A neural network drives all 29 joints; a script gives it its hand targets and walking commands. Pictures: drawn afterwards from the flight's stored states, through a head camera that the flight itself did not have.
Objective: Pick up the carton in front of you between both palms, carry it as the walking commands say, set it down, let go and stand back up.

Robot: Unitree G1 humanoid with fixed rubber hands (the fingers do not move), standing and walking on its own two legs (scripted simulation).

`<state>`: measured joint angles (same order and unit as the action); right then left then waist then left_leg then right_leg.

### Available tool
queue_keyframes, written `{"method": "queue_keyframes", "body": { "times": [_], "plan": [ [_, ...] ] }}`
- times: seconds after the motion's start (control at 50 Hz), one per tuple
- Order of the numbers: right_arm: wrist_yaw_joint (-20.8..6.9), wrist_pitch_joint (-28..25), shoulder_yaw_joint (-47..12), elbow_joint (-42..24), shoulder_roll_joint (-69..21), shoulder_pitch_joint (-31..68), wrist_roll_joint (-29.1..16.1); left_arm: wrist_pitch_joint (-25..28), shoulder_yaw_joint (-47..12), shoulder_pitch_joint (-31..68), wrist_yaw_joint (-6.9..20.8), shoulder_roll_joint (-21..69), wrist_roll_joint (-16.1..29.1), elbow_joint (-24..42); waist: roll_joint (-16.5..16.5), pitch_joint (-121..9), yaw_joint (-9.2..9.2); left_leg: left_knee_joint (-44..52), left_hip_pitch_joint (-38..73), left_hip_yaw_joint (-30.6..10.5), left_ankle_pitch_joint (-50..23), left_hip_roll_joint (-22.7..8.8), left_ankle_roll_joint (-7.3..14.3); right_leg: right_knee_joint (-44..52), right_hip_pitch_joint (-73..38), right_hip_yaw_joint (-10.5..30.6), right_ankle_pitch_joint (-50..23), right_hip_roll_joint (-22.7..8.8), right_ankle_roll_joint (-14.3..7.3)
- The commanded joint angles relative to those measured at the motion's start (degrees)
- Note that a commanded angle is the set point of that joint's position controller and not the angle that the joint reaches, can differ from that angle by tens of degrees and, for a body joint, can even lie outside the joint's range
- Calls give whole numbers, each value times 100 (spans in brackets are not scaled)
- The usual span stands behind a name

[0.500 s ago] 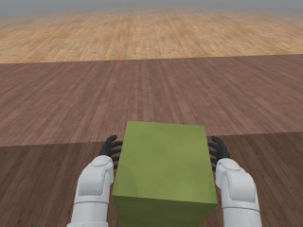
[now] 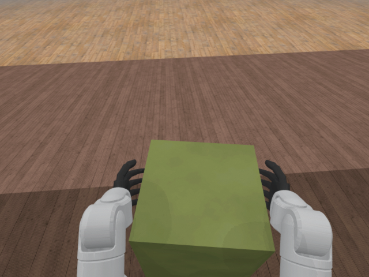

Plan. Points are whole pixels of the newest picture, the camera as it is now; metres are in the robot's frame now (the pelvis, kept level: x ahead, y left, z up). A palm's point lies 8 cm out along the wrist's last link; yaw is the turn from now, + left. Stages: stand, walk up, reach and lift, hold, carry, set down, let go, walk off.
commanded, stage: carry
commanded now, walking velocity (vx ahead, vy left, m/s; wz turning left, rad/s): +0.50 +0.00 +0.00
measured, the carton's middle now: (197, 215) +0.27 -0.01 +0.03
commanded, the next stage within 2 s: none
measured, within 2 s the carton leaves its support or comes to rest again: neither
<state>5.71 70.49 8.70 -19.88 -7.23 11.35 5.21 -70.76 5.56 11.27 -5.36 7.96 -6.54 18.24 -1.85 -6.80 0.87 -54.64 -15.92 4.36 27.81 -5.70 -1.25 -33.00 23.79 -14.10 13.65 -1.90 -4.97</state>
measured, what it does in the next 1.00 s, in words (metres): walks ahead: left foot, then right foot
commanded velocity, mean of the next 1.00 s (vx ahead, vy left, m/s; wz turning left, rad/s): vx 0.50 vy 0.00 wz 0.00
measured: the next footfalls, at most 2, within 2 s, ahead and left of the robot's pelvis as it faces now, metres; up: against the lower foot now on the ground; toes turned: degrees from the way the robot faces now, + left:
left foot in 0.36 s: +0.42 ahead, +0.10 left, +0.00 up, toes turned +10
right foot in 0.82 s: +0.73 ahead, -0.11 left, +0.00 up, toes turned -13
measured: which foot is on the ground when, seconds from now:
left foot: up 0.00-0.34, down 0.36-0.82, up 0.84-1.00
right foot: down 0.00-0.38, up 0.40-0.80, down 0.82-1.00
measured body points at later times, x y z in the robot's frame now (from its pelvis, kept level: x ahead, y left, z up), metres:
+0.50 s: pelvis +0.33 +0.03 +0.01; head +0.35 +0.03 +0.46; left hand +0.61 +0.16 +0.06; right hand +0.59 -0.15 +0.06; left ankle +0.38 +0.09 -0.73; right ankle +0.19 -0.08 -0.63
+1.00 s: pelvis +0.65 -0.04 +0.01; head +0.69 -0.05 +0.45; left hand +0.98 +0.12 +0.10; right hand +1.00 -0.18 +0.10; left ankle +0.57 +0.08 -0.62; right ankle +0.69 -0.10 -0.73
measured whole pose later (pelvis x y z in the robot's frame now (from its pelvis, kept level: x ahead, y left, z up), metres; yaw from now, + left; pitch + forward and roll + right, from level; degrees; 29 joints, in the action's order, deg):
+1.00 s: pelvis +0.65 -0.04 +0.01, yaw -1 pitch +4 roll +0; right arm 6.2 70.9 10.4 -9.3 -3.5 27.0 4.8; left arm -71.5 8.0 24.8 -7.7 3.7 -3.7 10.0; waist -1.3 -0.2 -3.2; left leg -72.8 -29.8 2.3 21.4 -3.0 3.3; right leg -30.5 21.2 -12.8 13.4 -0.8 -5.4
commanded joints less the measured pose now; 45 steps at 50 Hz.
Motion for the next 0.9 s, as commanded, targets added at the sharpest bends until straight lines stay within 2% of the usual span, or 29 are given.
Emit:
{"method": "queue_keyframes", "body": {
  "times": [0.0, 0.02, 0.04, 0.08, 0.18, 0.26, 0.3, 0.32, 0.34, 0.36, 0.38, 0.4, 0.42, 0.44, 0.46, 0.48, 0.5, 0.56, 0.6, 0.66, 0.72, 0.76, 0.78, 0.8, 0.82, 0.84, 0.86, 0.88],
  "plan": [
    [-1590, 175, -4341, -115, -5069, 2849, -2459, -37, -3753, 2745, 1348, 4951, 2209, 492, 520, -1293, -216, -1497, -2863, -370, -318, -209, 243, 1930, -3229, 3483, -344, -2139, -738],
    [-1586, 118, -4345, -115, -5186, 2794, -2431, 2, -3850, 2882, 1372, 5108, 2277, 592, 325, -1280, -193, -1139, -2725, -387, -671, -307, 229, 2031, -3032, 3016, -537, -1994, -541],
    [-1563, 57, -4361, -128, -5266, 2743, -2372, 44, -3933, 2954, 1402, 5222, 2348, 664, 390, -1306, -183, -757, -2507, -297, -904, -270, 202, 2111, -2922, 2534, -776, -1830, -376],
    [-1501, -45, -4341, -79, -5475, 2511, -2253, 91, -4036, 2921, 1458, 5276, 2471, 772, 623, -1250, -187, -73, -2260, -44, -1116, -117, 140, 2193, -2846, 1934, -1192, -1616, -267],
    [-1338, -130, -4275, 51, -5350, 1970, -1921, 87, -4081, 2552, 1590, 5003, 2560, 682, 944, -879, -212, 1661, -2148, 502, -1910, 206, 125, 2055, -3050, 1031, -2332, -1212, -183],
    [-1371, -119, -4326, 24, -5284, 1989, -1946, 101, -4034, 2380, 1624, 4907, 2461, 540, 1094, -494, -237, 2443, -1490, 901, -2500, 372, 285, 1922, -2902, 661, -2895, -1133, -61],
    [-1412, -128, -4323, 45, -5290, 2021, -1997, 114, -4042, 2398, 1627, 4886, 2432, 549, 1092, -658, -160, 2707, -512, 1183, -2518, 597, 378, 1151, -2742, 326, -3776, -1074, 80],
    [-1432, -140, -4295, 114, -5290, 1944, -1993, 117, -4055, 2404, 1626, 4865, 2422, 568, 942, -951, -72, 2860, 441, 1427, -2290, 827, 387, 321, -2428, 27, -3877, -884, 212],
    [-1457, -152, -4276, 151, -5274, 1905, -2001, 126, -4062, 2421, 1627, 4825, 2403, 570, 692, -1298, 47, 2844, 1645, 983, -1955, 477, 415, -664, -1659, 61, -2973, -749, 360],
    [-1481, -182, -4218, 275, -5225, 1828, -1947, 102, -4095, 2535, 1631, 4818, 2414, 607, -442, -1769, 125, 3360, 2732, -1509, -782, -1103, 1011, -2352, -337, 129, -1412, -304, 621],
    [-1498, -240, -4245, 390, -5327, 1839, -1976, 105, -4130, 2587, 1642, 4881, 2423, 632, -1520, -1881, 103, 4195, 3352, -3491, -965, -1920, 1634, -3604, 1084, 622, 1215, 343, 677],
    [-1525, -273, -4321, 233, -5480, 1936, -2083, 161, -4173, 2619, 1644, 4991, 2428, 554, -1035, -1717, 74, 4151, 3225, -3157, -1559, -1940, 1656, -4262, 1537, 1197, 1345, 4, 513],
    [-1545, -322, -4385, 158, -5683, 2056, -2164, 238, -4177, 2639, 1645, 5111, 2430, 570, -671, -1707, 74, 4018, 2936, -2616, -2142, -1748, 1546, -4341, 1621, 1356, 1169, -232, 354],
    [-1560, -373, -4456, 75, -5810, 2194, -2236, 308, -4198, 2652, 1633, 5287, 2424, 562, -112, -1560, 53, 3976, 2508, -2059, -2492, -1624, 1319, -3992, 1530, 1405, 848, -453, 308],
    [-1574, -410, -4521, -18, -5892, 2280, -2302, 370, -4195, 2571, 1611, 5418, 2405, 529, 30, -1512, 12, 4079, 2147, -1630, -2591, -1492, 1130, -3537, 1345, 1441, 531, -577, 299],
    [-1591, -440, -4571, -67, -5929, 2290, -2353, 426, -4182, 2478, 1585, 5487, 2355, 516, -75, -1523, -3, 4179, 1960, -1263, -2464, -1380, 992, -3132, 1134, 1341, 370, -566, 319],
    [-1614, -461, -4598, -100, -5922, 2214, -2393, 477, -4181, 2320, 1553, 5528, 2299, 483, -230, -1506, -2, 4245, 1872, -1011, -2485, -1307, 952, -2796, 1028, 1198, 313, -496, 348],
    [-1690, -497, -4621, -143, -5743, 1946, -2423, 593, -4193, 1933, 1450, 5508, 2116, 428, -449, -1302, 5, 4355, 1954, -459, -2774, -1149, 955, -1754, 1125, 866, 38, -375, 478],
    [-1718, -496, -4616, -192, -5573, 1858, -2423, 608, -4217, 1881, 1397, 5411, 2073, 524, -548, -1055, 0, 4326, 1965, -93, -3058, -950, 875, -964, 1140, 651, -342, -309, 520],
    [-1683, -443, -4554, -336, -5216, 1905, -2395, 537, -4283, 2131, 1351, 5115, 2163, 807, -698, -700, 21, 4261, 1974, 250, -3455, -820, 810, -211, 1035, 338, -781, -186, 475],
    [-1562, -320, -4445, -400, -4776, 2178, -2308, 364, -4273, 2615, 1344, 4644, 2321, 998, -737, -410, 57, 4053, 1990, 404, -3634, -799, 774, 93, 833, 173, -1006, -102, 355],
    [-1470, -212, -4372, -349, -4439, 2524, -2280, 232, -4193, 2940, 1335, 4295, 2391, 892, -764, -470, 37, 3454, 1917, 585, -4222, -766, 696, 196, 246, 27, -864, 37, 208],
    [-1428, -152, -4339, -289, -4266, 2737, -2288, 179, -4125, 3054, 1321, 4136, 2396, 758, -646, -681, -101, 2694, 1691, 871, -4537, -600, 588, 395, -534, -202, -752, 276, 175],
    [-1384, -88, -4316, -222, -4074, 2942, -2281, 133, -4024, 3158, 1303, 3979, 2393, 574, -314, -1081, -319, 1591, 1183, 1034, -4450, -338, 444, 368, -1725, -276, -427, 420, 155],
    [-1343, -18, -4266, -167, -3912, 3299, -2288, 87, -3887, 3238, 1284, 3830, 2371, 398, 561, -1442, -554, 50, 173, 962, -3160, -91, 279, 775, -2690, 1289, 497, -560, 8],
    [-1319, 62, -4268, -84, -4090, 3741, -2355, 76, -3735, 3635, 1285, 3634, 2343, 228, 2066, -1693, -498, -1627, -1649, 584, -553, 769, 43, 1525, -3697, 4193, 786, -1957, -916],
    [-1297, 105, -4180, 187, -4112, 3841, -2377, 18, -3755, 3800, 1276, 3763, 2508, 103, 1858, -1645, -519, -2538, -2293, -234, 125, 663, 240, 1763, -3733, 4487, 107, -2119, -1108],
    [-1281, 106, -4117, 317, -4272, 4115, -2423, 4, -3776, 4128, 1272, 3936, 2625, 113, 1511, -1647, -489, -2915, -2552, -478, -41, 413, 416, 1450, -3655, 3906, -769, -1975, -1078]
  ]
}}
